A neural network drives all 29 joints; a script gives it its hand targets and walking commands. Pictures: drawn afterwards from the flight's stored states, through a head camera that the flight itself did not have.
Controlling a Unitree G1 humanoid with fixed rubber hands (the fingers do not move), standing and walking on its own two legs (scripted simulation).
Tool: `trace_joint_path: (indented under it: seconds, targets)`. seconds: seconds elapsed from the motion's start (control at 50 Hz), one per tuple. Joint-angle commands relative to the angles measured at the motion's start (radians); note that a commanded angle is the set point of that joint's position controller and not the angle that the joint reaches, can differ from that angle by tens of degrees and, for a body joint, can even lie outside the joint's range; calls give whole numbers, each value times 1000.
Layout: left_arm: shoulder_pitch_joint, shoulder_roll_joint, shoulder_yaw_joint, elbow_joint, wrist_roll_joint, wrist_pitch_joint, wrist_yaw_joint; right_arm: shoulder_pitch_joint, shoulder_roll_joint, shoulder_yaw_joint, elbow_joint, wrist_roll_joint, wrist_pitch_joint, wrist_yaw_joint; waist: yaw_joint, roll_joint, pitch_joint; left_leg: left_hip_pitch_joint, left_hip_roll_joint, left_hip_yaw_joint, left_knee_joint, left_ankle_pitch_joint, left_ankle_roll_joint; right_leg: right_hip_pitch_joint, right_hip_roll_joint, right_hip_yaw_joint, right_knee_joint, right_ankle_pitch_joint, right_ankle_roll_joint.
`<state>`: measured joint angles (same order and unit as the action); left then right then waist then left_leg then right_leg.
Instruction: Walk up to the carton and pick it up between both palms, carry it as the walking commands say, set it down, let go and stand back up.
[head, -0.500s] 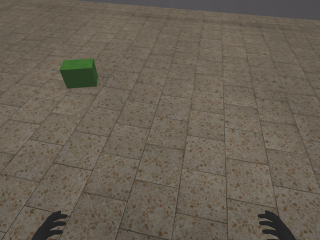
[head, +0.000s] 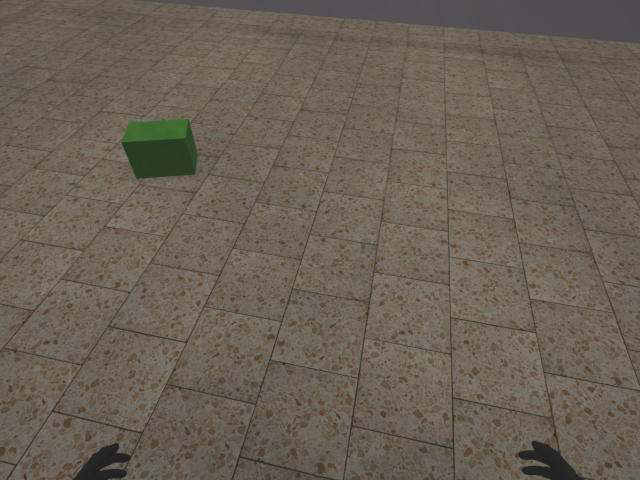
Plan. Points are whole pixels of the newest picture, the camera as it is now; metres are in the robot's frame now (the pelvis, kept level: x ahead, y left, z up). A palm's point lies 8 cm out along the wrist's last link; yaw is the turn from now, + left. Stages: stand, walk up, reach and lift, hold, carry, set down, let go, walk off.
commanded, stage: stand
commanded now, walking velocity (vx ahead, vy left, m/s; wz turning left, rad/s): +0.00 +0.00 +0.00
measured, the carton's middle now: (162, 148) +1.73 +0.79 -0.65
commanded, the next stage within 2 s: walk up in 0.46 s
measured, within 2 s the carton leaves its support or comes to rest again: neither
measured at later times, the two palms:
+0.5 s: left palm out of the picture +0.11 +0.31 -0.08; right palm out of the picture +0.11 -0.31 -0.08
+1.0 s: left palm out of the picture +0.08 +0.47 -0.07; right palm (507, 381) +0.28 -0.24 -0.04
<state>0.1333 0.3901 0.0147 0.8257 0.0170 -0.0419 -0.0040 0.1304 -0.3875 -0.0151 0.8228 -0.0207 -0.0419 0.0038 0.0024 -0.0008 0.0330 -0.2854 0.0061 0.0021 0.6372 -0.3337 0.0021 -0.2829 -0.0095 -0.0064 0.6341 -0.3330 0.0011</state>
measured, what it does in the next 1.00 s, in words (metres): steps to the left: left foot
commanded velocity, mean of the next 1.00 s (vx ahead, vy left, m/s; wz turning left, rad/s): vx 0.00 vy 0.00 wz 0.00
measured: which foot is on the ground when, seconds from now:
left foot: down 0.00-0.68, up 0.70-0.94, down 0.96-1.00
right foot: down 0.00-0.96, up 0.98-1.00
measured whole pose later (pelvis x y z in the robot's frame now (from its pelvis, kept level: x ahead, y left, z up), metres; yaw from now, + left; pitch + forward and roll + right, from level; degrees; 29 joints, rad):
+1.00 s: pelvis +0.07 +0.08 -0.01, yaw +11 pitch -1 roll +0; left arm 0.24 0.58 0.10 0.86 0.04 -0.09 -0.05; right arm 0.17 -0.54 -0.13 0.79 -0.02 -0.05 0.13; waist 0.02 -0.03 -0.03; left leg -0.41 0.07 0.08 0.66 -0.23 0.02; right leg -0.22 -0.18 -0.09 0.83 -0.48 -0.05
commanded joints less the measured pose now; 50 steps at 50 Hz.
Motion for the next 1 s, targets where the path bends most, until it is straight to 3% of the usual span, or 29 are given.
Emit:
trace_joint_path:
  seconds: [0.0,0.62,0.64,0.66,0.68,0.7,0.72,0.74,0.76,0.8,0.84,0.88,0.9,0.92,0.94,0.96,0.98]
  targets:
    - [-48,167,36,-37,-3,-11,3,-48,-167,-37,-37,2,-12,-4,-1,4,-74,30,85,-96,-135,178,59,35,-84,94,-130,178,-61]
    - [-94,175,14,167,-6,3,5,-91,-176,-19,167,8,4,-5,0,2,-47,140,111,-97,-326,215,30,140,-111,96,-322,211,-32]
    - [-6,323,111,88,17,-27,-21,-45,-305,-84,89,-15,8,55,33,-6,-142,-68,91,-164,-233,-270,106,303,-114,66,-245,-211,-77]
    - [100,349,120,101,23,-44,-22,-148,-282,-88,39,-22,14,85,104,-42,-68,-305,77,-125,-116,-296,89,381,-204,192,-306,-398,-141]
    - [147,378,142,96,26,-55,-16,-217,-225,-85,-21,-26,16,103,142,-193,4,-529,25,-2,126,-120,52,458,-378,384,-467,-546,-223]
    - [136,373,145,66,26,-67,-13,-250,-222,-91,-56,-40,16,107,140,-149,54,-628,94,-65,288,-71,34,406,-489,466,-536,-527,-265]
    - [66,362,146,37,26,-76,-10,-206,-253,-102,-55,-33,11,116,81,-68,58,-589,128,-142,323,-23,19,340,-477,413,-536,-443,-248]
    - [26,355,146,17,27,-80,-9,-137,-273,-118,-43,-25,11,128,36,-28,32,-499,158,-145,317,0,-4,275,-446,331,-542,-370,-230]
    - [11,359,148,4,31,-85,-12,-85,-274,-126,-37,-20,12,142,13,-64,3,-433,160,-117,294,8,-15,242,-407,236,-543,-340,-218]
    - [-13,355,148,-19,37,-91,-17,-71,-250,-127,-50,-13,17,165,0,-118,0,-292,142,-41,193,29,-24,127,-331,59,-517,-280,-188]
    - [-24,370,145,-30,44,-88,-24,-89,-218,-118,-74,-1,19,178,0,-150,14,-157,121,29,86,47,-16,3,-298,-23,-487,-271,-173]
    - [-36,379,139,-33,43,-81,-32,-32,-226,-126,-64,8,13,175,-14,-137,6,-3,85,111,42,68,-7,-83,-288,-58,-427,-292,-172]
    - [-44,378,133,-33,41,-74,-36,19,-238,-135,-54,7,8,166,-34,-115,3,69,62,147,7,63,-1,-118,-274,-80,-358,-326,-167]
    - [-23,356,120,-30,41,-66,-39,82,-263,-148,-35,-1,1,151,-57,-32,-18,163,22,168,-25,11,5,-156,-235,-120,-210,-324,-160]
    - [19,315,102,-30,37,-58,-45,206,-304,-169,-2,-8,-6,127,-102,79,-77,321,-19,171,-66,-69,29,-222,-189,-166,43,-252,-143]
    - [6,239,76,-68,21,-56,-53,342,-412,-194,9,-10,-10,97,-173,324,-98,450,169,-231,-284,-380,134,-452,-71,-228,474,-200,-79]
    - [-59,245,70,-109,4,-57,-48,327,-495,-198,-28,7,-27,85,-163,308,-83,355,400,-734,-518,-624,274,-615,-37,-51,636,-219,-40]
